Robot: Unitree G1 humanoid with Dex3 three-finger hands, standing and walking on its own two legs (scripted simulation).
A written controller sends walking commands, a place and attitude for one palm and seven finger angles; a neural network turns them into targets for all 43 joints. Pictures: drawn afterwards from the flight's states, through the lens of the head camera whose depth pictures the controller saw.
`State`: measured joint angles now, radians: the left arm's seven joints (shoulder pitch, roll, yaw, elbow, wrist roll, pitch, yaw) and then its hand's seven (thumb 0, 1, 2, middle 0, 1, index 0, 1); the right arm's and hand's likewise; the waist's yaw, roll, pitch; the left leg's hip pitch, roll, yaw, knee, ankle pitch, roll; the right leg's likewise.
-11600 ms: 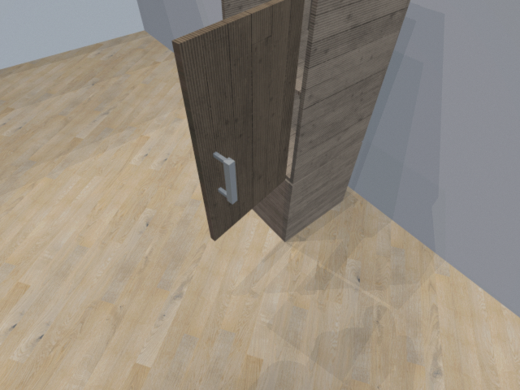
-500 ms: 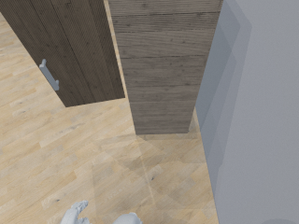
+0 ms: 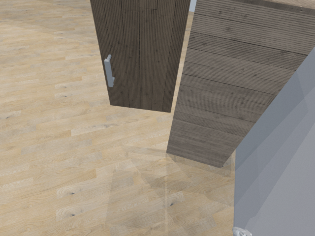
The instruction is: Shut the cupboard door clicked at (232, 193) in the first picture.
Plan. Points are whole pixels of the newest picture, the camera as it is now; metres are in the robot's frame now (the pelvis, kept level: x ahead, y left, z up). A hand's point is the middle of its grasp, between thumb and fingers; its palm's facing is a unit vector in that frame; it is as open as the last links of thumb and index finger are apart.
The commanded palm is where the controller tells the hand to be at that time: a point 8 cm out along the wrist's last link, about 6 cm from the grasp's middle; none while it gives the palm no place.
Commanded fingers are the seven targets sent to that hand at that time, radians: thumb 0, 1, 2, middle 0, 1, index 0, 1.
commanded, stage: take the last steps up to it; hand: left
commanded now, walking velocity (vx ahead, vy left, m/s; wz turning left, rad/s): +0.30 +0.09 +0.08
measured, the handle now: (110, 71) +0.75 +0.30 -0.08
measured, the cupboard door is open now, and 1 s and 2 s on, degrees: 100 100 100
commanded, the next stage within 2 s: come to a stop and stand still in 0.64 s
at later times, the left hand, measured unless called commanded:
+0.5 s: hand (115, 202) +0.22 +0.15 -0.15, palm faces +0.07 -0.98 -0.21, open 7.3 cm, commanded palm none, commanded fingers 0.00 0.90 0.90 -0.20 -0.30 -0.20 -0.30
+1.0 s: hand (95, 204) +0.22 +0.22 -0.18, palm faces +0.11 -0.98 -0.17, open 7.4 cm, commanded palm none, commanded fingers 0.00 0.90 0.90 -0.20 -0.30 -0.20 -0.30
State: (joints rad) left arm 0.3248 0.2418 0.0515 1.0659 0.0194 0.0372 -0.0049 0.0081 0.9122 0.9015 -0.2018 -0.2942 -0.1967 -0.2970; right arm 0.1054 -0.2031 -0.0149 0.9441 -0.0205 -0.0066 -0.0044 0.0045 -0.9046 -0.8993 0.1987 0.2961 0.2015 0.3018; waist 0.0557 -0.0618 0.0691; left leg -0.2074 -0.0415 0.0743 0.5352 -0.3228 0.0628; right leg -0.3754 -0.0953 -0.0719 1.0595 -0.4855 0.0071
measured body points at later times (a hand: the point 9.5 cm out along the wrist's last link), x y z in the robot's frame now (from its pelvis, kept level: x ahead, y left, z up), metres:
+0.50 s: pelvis +0.14 -0.03 +0.01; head +0.17 -0.05 +0.45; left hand +0.22 +0.20 -0.13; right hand +0.08 -0.26 -0.16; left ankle +0.07 +0.10 -0.65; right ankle +0.15 -0.11 -0.73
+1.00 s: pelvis +0.25 +0.04 +0.00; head +0.29 +0.07 +0.45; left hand +0.21 +0.27 -0.17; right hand +0.39 -0.17 -0.14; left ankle +0.30 +0.14 -0.73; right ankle +0.20 -0.09 -0.68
